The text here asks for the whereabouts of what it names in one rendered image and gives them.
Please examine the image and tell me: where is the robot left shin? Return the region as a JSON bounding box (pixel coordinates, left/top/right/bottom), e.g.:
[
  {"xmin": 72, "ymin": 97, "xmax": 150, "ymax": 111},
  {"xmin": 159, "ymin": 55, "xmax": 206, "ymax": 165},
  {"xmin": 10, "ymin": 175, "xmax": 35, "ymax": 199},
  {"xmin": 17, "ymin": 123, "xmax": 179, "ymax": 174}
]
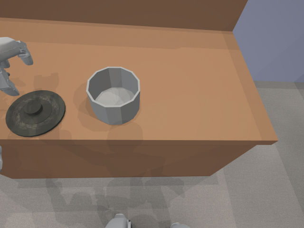
[{"xmin": 115, "ymin": 214, "xmax": 127, "ymax": 219}]

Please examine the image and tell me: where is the left robot thigh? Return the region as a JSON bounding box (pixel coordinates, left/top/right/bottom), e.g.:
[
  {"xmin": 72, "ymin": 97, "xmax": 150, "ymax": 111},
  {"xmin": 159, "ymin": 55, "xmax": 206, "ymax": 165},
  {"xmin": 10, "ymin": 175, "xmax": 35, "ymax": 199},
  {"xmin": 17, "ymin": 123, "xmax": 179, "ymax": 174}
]
[{"xmin": 105, "ymin": 218, "xmax": 132, "ymax": 228}]

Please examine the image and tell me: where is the left robot hand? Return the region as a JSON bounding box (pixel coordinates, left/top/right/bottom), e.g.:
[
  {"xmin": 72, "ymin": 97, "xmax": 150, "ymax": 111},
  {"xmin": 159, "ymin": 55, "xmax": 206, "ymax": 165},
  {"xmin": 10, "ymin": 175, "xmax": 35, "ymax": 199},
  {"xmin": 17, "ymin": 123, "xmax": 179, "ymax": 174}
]
[{"xmin": 0, "ymin": 37, "xmax": 33, "ymax": 96}]

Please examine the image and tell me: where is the knob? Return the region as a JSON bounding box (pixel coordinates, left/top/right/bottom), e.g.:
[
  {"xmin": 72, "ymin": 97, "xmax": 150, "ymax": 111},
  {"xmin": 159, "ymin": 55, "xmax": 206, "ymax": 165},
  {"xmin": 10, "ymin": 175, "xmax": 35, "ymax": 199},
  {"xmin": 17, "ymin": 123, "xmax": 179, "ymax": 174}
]
[{"xmin": 24, "ymin": 101, "xmax": 43, "ymax": 116}]

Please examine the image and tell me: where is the table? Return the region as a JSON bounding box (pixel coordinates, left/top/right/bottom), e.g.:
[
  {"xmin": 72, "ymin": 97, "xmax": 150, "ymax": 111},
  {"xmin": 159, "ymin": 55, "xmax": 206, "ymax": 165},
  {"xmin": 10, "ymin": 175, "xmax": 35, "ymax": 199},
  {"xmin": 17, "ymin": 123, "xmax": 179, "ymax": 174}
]
[{"xmin": 0, "ymin": 0, "xmax": 278, "ymax": 179}]

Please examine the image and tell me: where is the pot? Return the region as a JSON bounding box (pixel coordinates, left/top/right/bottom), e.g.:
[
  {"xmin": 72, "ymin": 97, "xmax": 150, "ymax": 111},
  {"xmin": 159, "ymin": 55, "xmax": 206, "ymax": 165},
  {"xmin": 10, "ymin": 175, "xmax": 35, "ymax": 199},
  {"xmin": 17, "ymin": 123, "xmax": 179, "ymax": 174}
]
[{"xmin": 86, "ymin": 66, "xmax": 140, "ymax": 125}]

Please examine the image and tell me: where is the lid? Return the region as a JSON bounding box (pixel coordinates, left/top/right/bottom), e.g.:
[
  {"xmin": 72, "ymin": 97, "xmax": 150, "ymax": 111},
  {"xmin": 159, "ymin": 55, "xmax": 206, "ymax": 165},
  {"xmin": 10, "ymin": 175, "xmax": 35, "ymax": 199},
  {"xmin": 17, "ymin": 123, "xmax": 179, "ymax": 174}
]
[{"xmin": 5, "ymin": 90, "xmax": 66, "ymax": 137}]

